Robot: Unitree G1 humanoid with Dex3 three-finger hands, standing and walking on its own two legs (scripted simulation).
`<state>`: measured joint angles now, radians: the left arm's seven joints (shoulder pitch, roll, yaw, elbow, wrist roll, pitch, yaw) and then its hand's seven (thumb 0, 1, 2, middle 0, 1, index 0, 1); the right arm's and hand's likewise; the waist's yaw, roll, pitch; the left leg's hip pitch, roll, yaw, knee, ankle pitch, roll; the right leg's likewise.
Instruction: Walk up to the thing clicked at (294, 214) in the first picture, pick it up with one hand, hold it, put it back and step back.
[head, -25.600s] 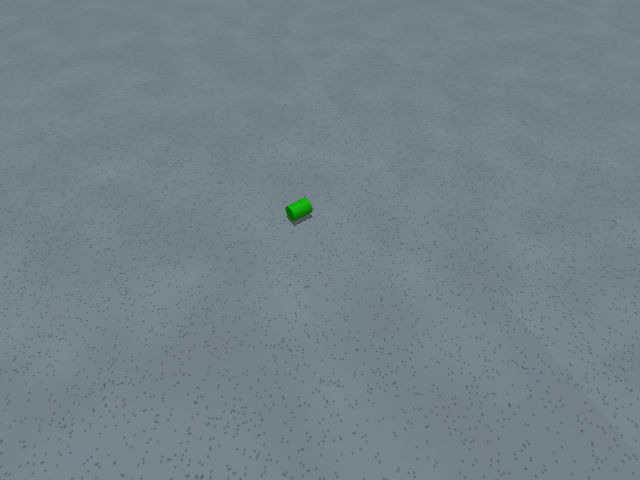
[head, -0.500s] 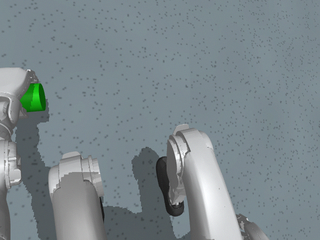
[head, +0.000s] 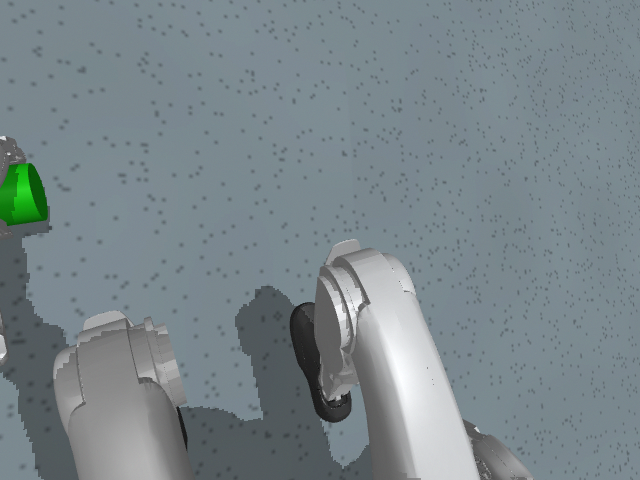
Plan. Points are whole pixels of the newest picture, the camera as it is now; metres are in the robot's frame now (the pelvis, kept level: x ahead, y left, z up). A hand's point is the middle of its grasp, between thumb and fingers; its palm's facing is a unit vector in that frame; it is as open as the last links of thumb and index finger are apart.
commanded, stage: rest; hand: left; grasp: from above
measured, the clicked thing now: out of the picture +0.47 +0.28 -0.26
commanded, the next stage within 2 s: open in 0.66 s
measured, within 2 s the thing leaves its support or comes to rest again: rests again in 1.18 s
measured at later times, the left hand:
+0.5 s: hand out of the picture +0.47 +0.28 -0.24, palm faces -0.47 -0.11 -0.88, open 9.9 cm
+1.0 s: hand out of the picture +0.47 +0.28 -0.24, palm faces -0.47 -0.09 -0.88, open 10.1 cm
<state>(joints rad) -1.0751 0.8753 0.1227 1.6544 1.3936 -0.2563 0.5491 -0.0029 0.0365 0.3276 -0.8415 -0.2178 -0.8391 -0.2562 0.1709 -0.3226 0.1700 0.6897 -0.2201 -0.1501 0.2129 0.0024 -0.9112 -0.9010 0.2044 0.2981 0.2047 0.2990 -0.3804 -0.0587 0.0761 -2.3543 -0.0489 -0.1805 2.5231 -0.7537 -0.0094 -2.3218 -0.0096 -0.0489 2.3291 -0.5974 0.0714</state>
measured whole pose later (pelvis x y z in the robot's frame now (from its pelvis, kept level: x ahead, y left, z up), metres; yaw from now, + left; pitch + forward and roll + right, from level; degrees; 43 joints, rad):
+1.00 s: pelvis -0.01 +0.01 -0.01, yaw -3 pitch +29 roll -15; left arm -1.14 0.99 0.08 1.80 1.41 -0.26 0.60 -0.01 -0.01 0.48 -0.79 -0.30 -0.77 -0.36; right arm 0.14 -0.35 0.28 0.65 -0.26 -0.22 0.27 0.00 -0.91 -0.91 0.20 0.30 0.20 0.30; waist -0.42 -0.10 0.13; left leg -2.34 -0.04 -0.22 2.56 -0.75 0.01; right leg -2.28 0.01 -0.09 2.32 -0.57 0.08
